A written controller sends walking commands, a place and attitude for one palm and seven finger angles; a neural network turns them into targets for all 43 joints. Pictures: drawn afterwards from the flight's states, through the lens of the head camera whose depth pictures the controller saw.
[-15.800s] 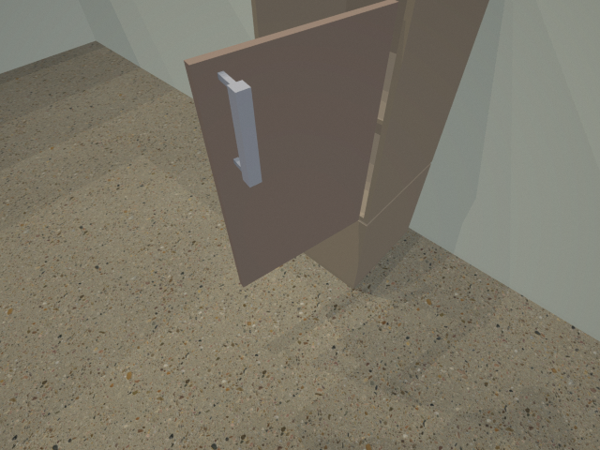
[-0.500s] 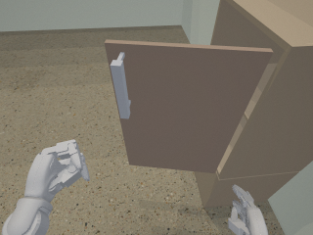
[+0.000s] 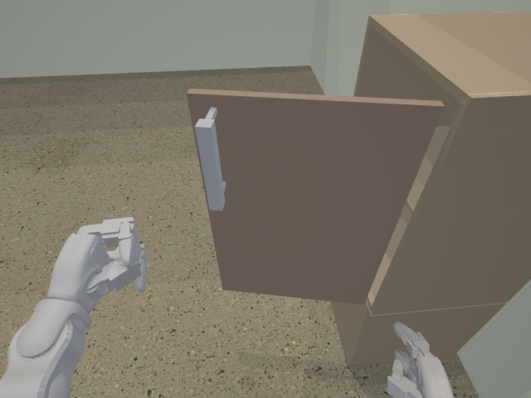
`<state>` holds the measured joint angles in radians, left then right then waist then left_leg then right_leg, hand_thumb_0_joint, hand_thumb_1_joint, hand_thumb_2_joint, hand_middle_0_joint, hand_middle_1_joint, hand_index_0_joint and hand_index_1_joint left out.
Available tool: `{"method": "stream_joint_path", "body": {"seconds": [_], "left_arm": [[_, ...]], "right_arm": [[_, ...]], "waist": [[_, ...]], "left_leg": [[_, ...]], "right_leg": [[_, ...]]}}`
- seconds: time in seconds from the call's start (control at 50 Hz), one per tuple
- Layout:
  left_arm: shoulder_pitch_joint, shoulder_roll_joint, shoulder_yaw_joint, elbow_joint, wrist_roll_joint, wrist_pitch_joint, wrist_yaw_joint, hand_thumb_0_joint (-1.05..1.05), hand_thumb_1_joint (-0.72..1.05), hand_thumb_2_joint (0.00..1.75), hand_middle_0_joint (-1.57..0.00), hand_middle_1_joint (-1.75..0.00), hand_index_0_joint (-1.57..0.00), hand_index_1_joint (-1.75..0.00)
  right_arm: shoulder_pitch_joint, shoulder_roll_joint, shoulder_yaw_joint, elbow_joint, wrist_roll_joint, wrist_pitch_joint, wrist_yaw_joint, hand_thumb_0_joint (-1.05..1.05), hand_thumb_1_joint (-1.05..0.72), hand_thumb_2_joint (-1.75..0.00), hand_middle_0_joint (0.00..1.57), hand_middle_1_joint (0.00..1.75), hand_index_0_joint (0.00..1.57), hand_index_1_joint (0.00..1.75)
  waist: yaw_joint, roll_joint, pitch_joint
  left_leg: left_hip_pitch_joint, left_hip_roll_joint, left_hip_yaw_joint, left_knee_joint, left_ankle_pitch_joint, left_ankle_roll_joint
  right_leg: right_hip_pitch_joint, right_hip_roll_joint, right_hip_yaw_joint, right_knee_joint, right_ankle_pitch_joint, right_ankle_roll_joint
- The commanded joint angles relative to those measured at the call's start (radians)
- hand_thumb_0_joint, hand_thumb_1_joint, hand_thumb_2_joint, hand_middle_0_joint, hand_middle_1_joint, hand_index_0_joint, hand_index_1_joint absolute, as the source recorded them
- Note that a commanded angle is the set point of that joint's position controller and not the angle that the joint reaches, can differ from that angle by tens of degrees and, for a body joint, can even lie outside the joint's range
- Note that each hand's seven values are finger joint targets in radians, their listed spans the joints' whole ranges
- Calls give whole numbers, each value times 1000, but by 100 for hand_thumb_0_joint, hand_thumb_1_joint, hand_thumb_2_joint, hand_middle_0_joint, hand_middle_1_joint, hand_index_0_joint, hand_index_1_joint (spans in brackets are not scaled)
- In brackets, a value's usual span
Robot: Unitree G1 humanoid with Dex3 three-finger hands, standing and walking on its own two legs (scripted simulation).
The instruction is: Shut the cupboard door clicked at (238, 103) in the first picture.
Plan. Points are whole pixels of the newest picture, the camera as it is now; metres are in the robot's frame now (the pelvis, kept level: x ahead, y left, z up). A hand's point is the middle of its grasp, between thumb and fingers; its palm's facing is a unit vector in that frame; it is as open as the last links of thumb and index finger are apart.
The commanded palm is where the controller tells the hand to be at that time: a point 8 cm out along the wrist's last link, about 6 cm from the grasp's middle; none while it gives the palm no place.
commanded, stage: raise the hand and make a fist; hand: left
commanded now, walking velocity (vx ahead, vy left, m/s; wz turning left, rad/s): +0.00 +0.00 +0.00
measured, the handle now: (215, 161) +0.46 +0.14 +0.14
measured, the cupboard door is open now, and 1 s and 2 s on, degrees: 78 78 76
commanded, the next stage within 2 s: bring the fist close to the handle in 0.16 s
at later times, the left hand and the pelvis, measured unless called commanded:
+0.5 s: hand (162, 248) +0.26 +0.17 +0.15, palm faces +0.03 -1.00 -0.06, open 3.1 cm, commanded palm +0.24 +0.21 +0.15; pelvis +0.00 -0.02 +0.00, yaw +0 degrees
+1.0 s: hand (205, 214) +0.33 +0.13 +0.15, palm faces -0.02 -1.00 -0.02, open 3.1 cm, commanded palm +0.31 +0.17 +0.15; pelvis +0.02 -0.02 +0.00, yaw -1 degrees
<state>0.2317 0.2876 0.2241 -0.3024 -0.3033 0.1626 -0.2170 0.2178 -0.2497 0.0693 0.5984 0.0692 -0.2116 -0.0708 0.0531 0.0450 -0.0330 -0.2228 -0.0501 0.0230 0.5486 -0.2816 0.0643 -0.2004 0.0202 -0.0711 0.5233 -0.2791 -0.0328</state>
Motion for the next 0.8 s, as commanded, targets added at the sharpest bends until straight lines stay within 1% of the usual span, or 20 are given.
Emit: {"method": "stream_joint_path", "body": {"seconds": [0.0,0.06,0.08,0.16,0.18,0.24,0.32,0.38,0.4,0.42,0.48,0.5,0.56,0.58,0.62,0.64,0.66,0.68,0.76,0.78], "left_arm": [[-206,159,88,-230,-1,-100,22,0,90,90,-130,-150,-130,-150],[-207,147,72,-212,-1,-107,23,0,90,90,-130,-150,-130,-150],[-200,176,88,-209,2,-109,24,0,90,90,-130,-150,-130,-150],[-193,145,66,-195,-4,-103,13,0,90,90,-130,-150,-130,-150],[-183,169,85,-189,-6,-105,15,0,90,90,-130,-150,-130,-150],[-188,151,77,-197,-11,-106,10,0,90,90,-130,-150,-130,-150],[-336,159,58,-142,-2,-117,26,0,90,90,-130,-150,-130,-150],[-350,203,94,-99,4,-120,28,0,90,90,-130,-150,-130,-150],[-371,155,51,-105,6,-120,22,0,90,90,-130,-150,-130,-150],[-391,154,47,-95,5,-119,21,0,90,90,-130,-150,-130,-150],[-375,181,79,-21,2,-102,18,0,90,90,-130,-150,-130,-150],[-393,165,70,-7,3,-96,16,0,90,90,-130,-150,-130,-150],[-436,146,52,-12,5,-91,22,0,90,90,-130,-150,-130,-150],[-446,196,94,-3,7,-91,31,0,90,90,-130,-150,-130,-150],[-488,142,43,-3,16,-91,36,0,90,90,-130,-150,-130,-150],[-508,159,57,-6,20,-96,43,0,90,90,-130,-150,-130,-150],[-510,136,38,-22,22,-100,46,0,90,90,-130,-150,-130,-150],[-490,155,54,-20,22,-100,51,0,90,90,-130,-150,-130,-150],[-508,102,6,-5,33,-95,61,0,90,90,-130,-150,-130,-150],[-526,135,21,1,41,-95,69,0,90,90,-130,-150,-130,-150]], "right_arm": [[-148,-103,-41,-170,-5,-65,-6,0,-90,-90,20,30,20,30],[-146,-103,-41,-165,-1,-70,-10,0,-90,-90,20,30,20,30],[-143,-111,-43,-161,-3,-72,-10,0,-90,-90,20,30,20,30],[-151,-105,-40,-164,1,-79,-13,0,-90,-90,20,30,20,30],[-148,-111,-43,-160,-1,-82,-13,0,-90,-90,20,30,20,30],[-154,-106,-43,-165,0,-86,-14,0,-90,-90,20,30,20,30],[-149,-109,-42,-142,1,-90,-22,0,-90,-90,20,30,20,30],[-146,-115,-46,-135,0,-87,-23,0,-90,-90,20,30,20,30],[-154,-105,-42,-143,0,-87,-20,0,-90,-90,20,30,20,30],[-154,-104,-42,-142,3,-88,-19,0,-90,-90,20,30,20,30],[-146,-112,-43,-135,2,-80,-18,0,-90,-90,20,30,20,30],[-146,-110,-42,-137,3,-74,-15,0,-90,-90,20,30,20,30],[-152,-107,-44,-150,5,-68,-13,0,-90,-90,20,30,20,30],[-148,-114,-46,-144,3,-64,-13,0,-90,-90,20,30,20,30],[-152,-105,-43,-153,4,-56,-9,0,-90,-90,20,30,20,30],[-147,-108,-47,-149,5,-54,-9,0,-90,-90,20,30,20,30],[-146,-105,-47,-155,3,-54,-7,0,-90,-90,20,30,20,30],[-146,-110,-49,-155,1,-54,-5,0,-90,-90,20,30,20,30],[-139,-104,-49,-156,3,-41,1,0,-90,-90,20,30,20,30],[-135,-112,-52,-147,3,-36,2,0,-90,-90,20,30,20,30]], "waist": [[-1,18,-85],[-7,19,-62],[-5,-3,-62],[-7,13,-58],[-7,-32,-56],[-7,-20,-75],[-32,-30,-45],[-17,-38,-92],[-19,-17,-107],[-19,5,-114],[-13,-56,-113],[-15,-61,-116],[-14,-33,-132],[-10,-58,-139],[-18,-42,-146],[-18,-24,-159],[-17,-11,-180],[-11,-40,-184],[-19,-20,-187],[-24,-43,-176]], "left_leg": [[53,52,-82,-105,118,-40],[45,50,-81,-109,70,-39],[37,52,-79,-102,75,-35],[37,45,-71,-96,61,-31],[22,48,-70,-87,65,-30],[28,43,-61,-75,75,-26],[21,44,-65,-65,48,-24],[15,44,-60,-52,80,-24],[27,40,-57,-54,102,-23],[34,40,-57,-52,110,-25],[8,43,-55,-36,136,-25],[0,40,-50,-37,138,-25],[23,37,-46,-36,148,-25],[9,43,-48,-26,153,-27],[21,38,-43,-35,165,-24],[39,39,-45,-38,178,-25],[59,37,-44,-39,201,-24],[49,42,-45,-28,216,-25],[70,39,-41,-36,237,-26],[64,43,-42,-30,237,-25]], "right_leg": [[-26,-14,26,-87,81,4],[-40,-14,28,-98,33,7],[-27,-18,40,-104,34,6],[-37,-20,45,-112,16,12],[-25,-26,60,-120,9,14],[-28,-30,68,-121,12,20],[-61,-34,84,-131,-29,24],[-18,-43,107,-125,5,25],[-10,-45,99,-112,43,24],[-11,-44,97,-106,67,23],[7,-50,110,-98,132,31],[11,-53,110,-96,139,34],[-2,-46,95,-84,163,32],[15,-56,118,-84,178,37],[8,-47,93,-74,190,33],[3,-39,80,-65,204,27],[7,-35,69,-54,232,24],[20,-41,82,-51,266,28],[2,-30,56,-41,288,22],[2,-32,65,-45,287,23]]}}
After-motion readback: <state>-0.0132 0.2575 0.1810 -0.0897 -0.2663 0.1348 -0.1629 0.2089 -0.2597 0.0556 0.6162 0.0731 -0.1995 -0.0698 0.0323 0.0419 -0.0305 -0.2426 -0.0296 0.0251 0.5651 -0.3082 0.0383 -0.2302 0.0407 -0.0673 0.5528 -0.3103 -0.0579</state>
